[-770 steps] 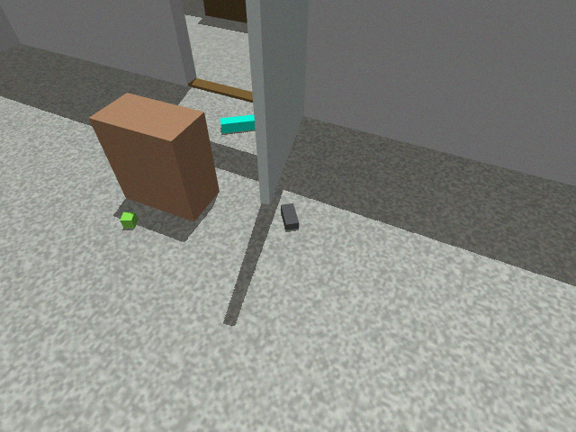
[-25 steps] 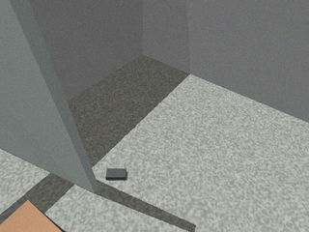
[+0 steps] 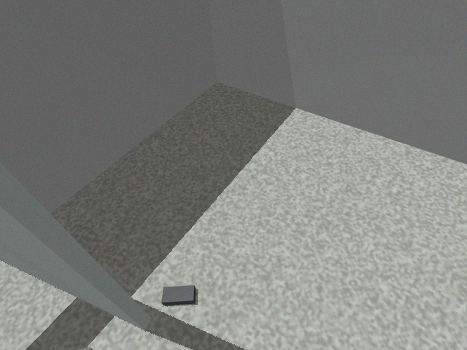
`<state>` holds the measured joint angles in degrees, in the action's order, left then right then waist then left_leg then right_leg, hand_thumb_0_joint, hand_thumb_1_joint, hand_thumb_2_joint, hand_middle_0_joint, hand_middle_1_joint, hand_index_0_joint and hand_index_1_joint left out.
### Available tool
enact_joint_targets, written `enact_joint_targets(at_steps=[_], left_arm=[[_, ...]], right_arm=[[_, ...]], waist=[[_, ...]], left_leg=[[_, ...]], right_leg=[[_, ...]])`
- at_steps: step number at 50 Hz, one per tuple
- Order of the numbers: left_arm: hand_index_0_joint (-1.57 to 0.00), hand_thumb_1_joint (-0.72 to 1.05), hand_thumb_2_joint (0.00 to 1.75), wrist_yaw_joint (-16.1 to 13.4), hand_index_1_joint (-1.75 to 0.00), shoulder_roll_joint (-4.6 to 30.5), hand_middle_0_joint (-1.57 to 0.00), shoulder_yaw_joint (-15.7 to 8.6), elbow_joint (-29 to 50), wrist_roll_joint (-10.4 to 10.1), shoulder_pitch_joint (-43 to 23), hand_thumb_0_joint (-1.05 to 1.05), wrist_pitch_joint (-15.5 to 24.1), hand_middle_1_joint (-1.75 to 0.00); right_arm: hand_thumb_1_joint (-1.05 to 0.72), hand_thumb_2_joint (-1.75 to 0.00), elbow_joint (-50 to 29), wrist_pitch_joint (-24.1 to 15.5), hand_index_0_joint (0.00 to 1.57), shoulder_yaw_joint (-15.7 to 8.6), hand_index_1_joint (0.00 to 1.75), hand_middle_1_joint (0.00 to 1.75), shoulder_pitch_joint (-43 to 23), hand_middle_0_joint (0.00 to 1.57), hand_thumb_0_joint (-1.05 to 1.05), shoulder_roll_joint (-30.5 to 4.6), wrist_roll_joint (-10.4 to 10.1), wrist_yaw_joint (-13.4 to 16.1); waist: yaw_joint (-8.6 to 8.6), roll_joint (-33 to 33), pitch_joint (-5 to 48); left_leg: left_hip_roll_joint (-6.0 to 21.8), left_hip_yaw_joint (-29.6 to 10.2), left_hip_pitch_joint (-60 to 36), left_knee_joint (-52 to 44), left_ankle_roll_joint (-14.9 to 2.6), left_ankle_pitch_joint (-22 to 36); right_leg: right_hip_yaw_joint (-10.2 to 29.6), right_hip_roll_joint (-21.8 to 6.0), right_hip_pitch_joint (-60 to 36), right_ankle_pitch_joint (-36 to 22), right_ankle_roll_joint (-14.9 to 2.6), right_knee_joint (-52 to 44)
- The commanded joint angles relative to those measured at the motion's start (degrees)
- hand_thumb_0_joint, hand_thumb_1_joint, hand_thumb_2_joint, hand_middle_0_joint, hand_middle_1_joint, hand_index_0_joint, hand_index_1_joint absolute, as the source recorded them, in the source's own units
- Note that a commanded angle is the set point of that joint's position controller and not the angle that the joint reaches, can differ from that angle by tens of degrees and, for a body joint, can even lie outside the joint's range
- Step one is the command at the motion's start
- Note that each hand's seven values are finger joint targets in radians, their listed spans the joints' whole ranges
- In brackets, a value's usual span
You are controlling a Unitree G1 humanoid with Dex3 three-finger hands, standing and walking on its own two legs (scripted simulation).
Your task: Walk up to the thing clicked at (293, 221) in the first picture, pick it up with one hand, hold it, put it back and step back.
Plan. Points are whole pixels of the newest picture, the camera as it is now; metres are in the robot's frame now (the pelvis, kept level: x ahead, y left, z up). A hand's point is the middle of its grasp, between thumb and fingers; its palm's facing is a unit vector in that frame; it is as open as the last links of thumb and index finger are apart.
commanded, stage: walk up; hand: left
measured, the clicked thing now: (179, 295) +0.47 +0.29 -0.74
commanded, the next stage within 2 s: none
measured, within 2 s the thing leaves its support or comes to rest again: neither
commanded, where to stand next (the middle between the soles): +0.08 +0.01 m, yaw +1 degrees
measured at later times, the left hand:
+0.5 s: hand out of the picture +0.13 +0.27 -0.17, palm faces -0.01 -0.93 -0.36, open 7.3 cm
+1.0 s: hand out of the picture +0.11 +0.27 -0.14, palm faces -0.01 -0.94 -0.34, open 7.4 cm
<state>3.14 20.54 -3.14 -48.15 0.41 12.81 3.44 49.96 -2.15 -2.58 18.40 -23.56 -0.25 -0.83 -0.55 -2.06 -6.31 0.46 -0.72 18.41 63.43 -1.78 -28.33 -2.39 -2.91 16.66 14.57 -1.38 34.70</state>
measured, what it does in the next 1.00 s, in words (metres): steps on the spot: left foot, then right foot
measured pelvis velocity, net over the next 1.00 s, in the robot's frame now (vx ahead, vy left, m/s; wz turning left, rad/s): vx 0.02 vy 0.01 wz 0.02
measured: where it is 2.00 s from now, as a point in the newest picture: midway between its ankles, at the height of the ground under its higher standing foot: outside the picture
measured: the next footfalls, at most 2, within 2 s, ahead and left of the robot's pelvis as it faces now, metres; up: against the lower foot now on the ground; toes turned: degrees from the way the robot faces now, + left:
left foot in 0.24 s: +0.12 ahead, +0.14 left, +0.00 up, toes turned +0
right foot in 0.52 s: +0.06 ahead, -0.13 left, +0.00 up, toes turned +0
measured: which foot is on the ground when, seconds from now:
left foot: up 0.00-0.22, down 0.24-1.00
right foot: down 0.00-0.26, up 0.28-0.50, down 0.52-1.00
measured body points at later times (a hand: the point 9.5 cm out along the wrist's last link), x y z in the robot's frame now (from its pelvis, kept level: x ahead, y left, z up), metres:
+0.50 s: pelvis +0.04 +0.00 -0.01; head +0.09 +0.01 +0.43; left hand +0.13 +0.32 -0.14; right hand +0.17 -0.30 -0.12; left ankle +0.12 +0.13 -0.73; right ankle +0.01 -0.13 -0.72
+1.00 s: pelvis +0.02 +0.01 +0.01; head +0.02 +0.01 +0.46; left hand +0.11 +0.31 -0.12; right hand +0.09 -0.29 -0.12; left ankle +0.08 +0.14 -0.73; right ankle +0.02 -0.13 -0.73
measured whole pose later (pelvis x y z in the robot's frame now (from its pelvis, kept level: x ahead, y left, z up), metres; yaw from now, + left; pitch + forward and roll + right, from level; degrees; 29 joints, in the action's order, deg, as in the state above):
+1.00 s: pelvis +0.02 +0.01 +0.01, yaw +1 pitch -4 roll -1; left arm 0.9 20.8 -0.3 -61.1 0.7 5.9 0.7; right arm 63.1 0.5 -0.2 7.7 -20.0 0.5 -1.8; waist 0.5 -0.1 -2.9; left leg 1.1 -1.2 13.7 26.1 0.8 -9.2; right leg -0.2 -1.9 7.7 14.7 1.5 25.6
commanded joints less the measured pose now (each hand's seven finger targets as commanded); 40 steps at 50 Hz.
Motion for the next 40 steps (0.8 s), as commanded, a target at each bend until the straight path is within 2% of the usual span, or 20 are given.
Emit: enact_joint_targets(at_steps=[1,5,6,9,11,12,13,14,15,18,23,25,26,27,28,29,31,34,37,40], left_arm=[[-0.2,0.9,0.9,-2.48,-0.3,15.8,-0.2,-3.82,3.09,-0.52,3.74,0.0,0.74,-0.3],[-0.2,0.9,0.9,-3.49,-0.3,14.15,-0.2,-2.58,4.44,0.38,1.23,0.0,0.74,-0.3],[-0.2,0.9,0.9,-3.64,-0.3,14.24,-0.2,-2.44,4.05,0.35,2.1,0.0,0.58,-0.3],[-0.2,0.9,0.9,-3.8,-0.3,15.53,-0.2,-2.12,4.34,-0.83,-0.4,0.0,-0.74,-0.3],[-0.2,0.9,0.9,-3.99,-0.3,13.78,-0.2,-1.27,4.72,-1.66,-2.22,0.0,-1.7,-0.3],[-0.2,0.9,0.9,-3.97,-0.3,11.63,-0.2,-0.69,4.95,-2.22,-0.33,0.0,-2.15,-0.3],[-0.2,0.9,0.9,-4.27,-0.3,10.41,-0.2,-0.49,3.91,-2.87,2.04,0.0,-3.11,-0.3],[-0.2,0.9,0.9,-4.99,-0.3,13.05,-0.2,-1.09,2.27,-2.44,3.33,0.0,-4.33,-0.3],[-0.2,0.9,0.9,-5.12,-0.3,13.2,-0.2,-0.98,1.09,-2.19,2.11,0.0,-4.47,-0.3],[-0.2,0.9,0.9,-4.48,-0.3,12.93,-0.2,-1.48,-0.64,-2.07,1.61,0.0,-4.46,-0.3],[-0.2,0.9,0.9,-4.53,-0.3,12.06,-0.2,-1.16,-3.25,-1.1,2.14,0.0,-3.24,-0.3],[-0.2,0.9,0.9,-4.79,-0.3,11.4,-0.2,-1.22,-5.9,-0.51,5.0,0.0,-2.29,-0.3],[-0.2,0.9,0.9,-5.0,-0.3,13.2,-0.2,-1.46,-5.57,0.38,3.12,0.0,-1.55,-0.3],[-0.2,0.9,0.9,-5.21,-0.3,15.91,-0.2,-1.94,-4.32,1.22,0.53,0.0,-0.82,-0.3],[-0.2,0.9,0.9,-5.07,-0.3,20.74,-0.2,-2.62,-3.77,1.12,-3.87,0.0,-1.0,-0.3],[-0.2,0.9,0.9,-4.9,-0.3,22.21,-0.2,-2.7,-2.48,1.3,-8.12,0.0,-0.97,-0.3],[-0.2,0.9,0.9,-4.55,-0.3,16.3,-0.2,-1.37,-2.24,0.59,-9.81,0.0,-0.69,-0.3],[-0.2,0.9,0.9,-4.44,-0.3,14.21,-0.2,-0.86,-4.67,0.12,-7.01,0.0,-0.21,-0.3],[-0.2,0.9,0.9,-4.08,-0.3,13.17,-0.2,-0.54,-5.62,-0.42,-3.97,0.0,-0.62,-0.3],[-0.2,0.9,0.9,-4.0,-0.3,14.31,-0.2,-0.51,-6.44,0.23,-8.95,0.0,-0.93,-0.3]], right_arm=[[-0.9,-0.9,-3.46,-0.95,0.2,-2.98,0.3,0.3,5.84,0.2,0.0,-9.31,-0.32,0.23],[-0.9,-0.9,-3.28,-0.44,0.2,-2.3,0.3,0.3,2.86,0.2,0.0,-7.35,-0.19,0.52],[-0.9,-0.9,-3.15,-0.48,0.2,-2.19,0.3,0.3,1.26,0.2,0.0,-7.25,-0.04,0.66],[-0.9,-0.9,-2.34,-0.64,0.2,-2.48,0.3,0.3,1.04,0.2,0.0,-7.17,0.35,1.33],[-0.9,-0.9,-1.41,-0.93,0.2,-3.43,0.3,0.3,2.45,0.2,0.0,-9.88,1.07,1.72],[-0.9,-0.9,-2.49,-0.95,0.2,-4.45,0.3,0.3,0.69,0.2,0.0,-14.31,1.56,1.95],[-0.9,-0.9,-4.36,-0.96,0.2,-4.4,0.3,0.3,-2.64,0.2,0.0,-16.19,1.3,1.91],[-0.9,-0.9,-4.26,-0.7,0.2,-4.37,0.3,0.3,-4.12,0.2,0.0,-16.79,0.45,1.97],[-0.9,-0.9,-3.69,-0.48,0.2,-4.07,0.3,0.3,-5.39,0.2,0.0,-15.13,0.48,2.18],[-0.9,-0.9,-4.13,0.06,0.2,-2.91,0.3,0.3,-9.01,0.2,0.0,-12.73,0.69,2.58],[-0.9,-0.9,-3.63,1.32,0.2,-2.74,0.3,0.3,-10.41,0.2,0.0,-12.32,1.24,2.02],[-0.9,-0.9,-3.39,2.23,0.2,-2.29,0.3,0.3,-13.01,0.2,0.0,-11.7,0.72,1.51],[-0.9,-0.9,-3.27,2.48,0.2,-1.57,0.3,0.3,-13.31,0.2,0.0,-9.3,-0.07,1.17],[-0.9,-0.9,-3.56,2.53,0.2,-0.9,0.3,0.3,-12.84,0.2,0.0,-7.27,-0.55,0.77],[-0.9,-0.9,-3.35,2.96,0.2,-1.73,0.3,0.3,-14.58,0.2,0.0,-8.78,-0.12,1.07],[-0.9,-0.9,-1.9,3.13,0.2,-2.61,0.3,0.3,-13.32,0.2,0.0,-10.44,0.35,1.2],[-0.9,-0.9,0.23,2.46,0.2,-2.48,0.3,0.3,-12.9,0.2,0.0,-10.31,-0.06,0.31],[-0.9,-0.9,1.53,1.29,0.2,-1.54,0.3,0.3,-13.93,0.2,0.0,-8.03,-0.16,0.16],[-0.9,-0.9,2.98,0.67,0.2,-1.18,0.3,0.3,-14.56,0.2,0.0,-9.94,0.07,0.37],[-0.9,-0.9,4.71,1.32,0.2,-0.6,0.3,0.3,-15.53,0.2,0.0,-9.0,0.22,0.02]], waist=[[0.5,11.56,2.4],[0.52,11.17,4.09],[-0.8,11.22,5.54],[0.86,9.71,8.8],[2.86,4.19,9.66],[1.6,-5.1,11.69],[0.29,-9.45,12.36],[0.59,-8.4,13.9],[0.3,-7.74,12.19],[-0.65,-8.54,10.82],[-0.05,-8.5,11.97],[-2.16,-6.21,11.15],[-1.81,-2.13,10.0],[-0.32,5.73,8.67],[0.14,11.38,5.22],[1.35,12.87,3.27],[2.73,7.31,2.33],[0.89,8.66,7.97],[-0.77,6.7,11.76],[0.74,6.41,8.66]], left_leg=[[1.2,-2.77,7.1,-0.15,0.44,5.49],[1.88,0.66,3.73,-16.19,2.79,10.08],[1.96,1.16,2.17,-18.89,2.8,11.4],[-0.08,3.14,-3.27,-27.32,1.6,18.47],[0.99,0.22,-9.62,-34.55,-0.07,32.61],[10.59,-11.31,-12.36,-36.65,-3.14,45.49],[18.97,-23.67,-12.15,-39.79,-9.39,51.08],[21.54,-25.08,-10.05,-38.28,-14.86,47.07],[20.57,-24.81,-7.93,-38.17,-15.14,45.63],[13.54,-11.78,-5.41,-35.65,-10.0,44.42],[12.6,-10.63,-7.42,-33.03,-9.42,35.36],[10.76,-8.49,-2.71,-29.23,-6.96,28.89],[9.14,-7.55,1.3,-26.63,-3.86,26.5],[4.45,-4.15,6.01,-22.76,-0.69,20.51],[0.09,-1.87,4.82,-18.37,0.52,0.89],[1.74,-3.42,-1.69,-14.65,0.78,-1.49],[1.69,-1.72,-3.97,-24.01,0.3,6.44],[3.73,-3.42,-10.68,-31.67,-1.22,32.54],[5.9,-6.0,-11.41,-32.4,-2.22,29.98],[4.01,-4.58,-9.75,-36.38,-0.25,20.23]], right_leg=[[10.31,-10.3,-3.42,-24.42,-11.68,-14.08],[4.0,-9.78,-3.09,-38.91,-11.63,-10.29],[4.12,-9.87,-3.79,-39.47,-11.26,-8.23],[4.82,-10.21,-4.26,-36.69,-9.25,-0.37],[4.16,-7.9,1.07,-23.69,-5.59,5.9],[1.3,-2.37,4.88,-11.72,-2.21,12.31],[1.75,4.98,7.18,15.66,-0.23,18.79],[6.32,3.45,3.72,23.71,-0.3,25.05],[7.42,2.45,3.64,23.24,-0.27,25.5],[7.64,3.16,4.22,18.87,-0.87,24.24],[1.88,2.42,-0.4,13.1,1.05,5.69],[1.16,3.1,-8.08,1.06,0.68,-9.01],[7.7,-0.37,-9.77,-1.36,-0.58,-11.03],[20.16,-8.88,-8.76,-3.31,-3.6,-13.93],[26.6,-17.06,1.59,-1.77,-10.02,-16.12],[27.65,-19.05,9.55,-1.91,-12.63,-15.29],[14.01,-10.52,5.76,-6.9,-6.96,-10.28],[8.04,-4.89,-0.78,-18.67,-1.22,-6.07],[7.4,-3.7,-3.86,-9.33,-0.54,-8.12],[9.7,-5.26,-2.66,1.92,-1.05,-13.25]])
